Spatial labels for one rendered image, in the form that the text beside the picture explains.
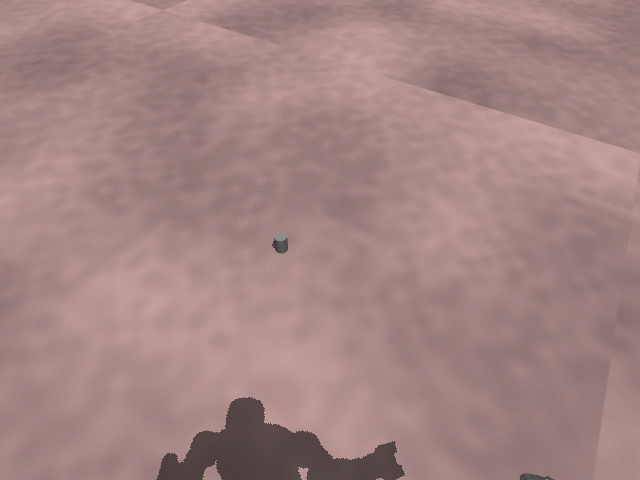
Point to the tin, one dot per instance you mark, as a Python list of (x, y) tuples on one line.
[(281, 244)]

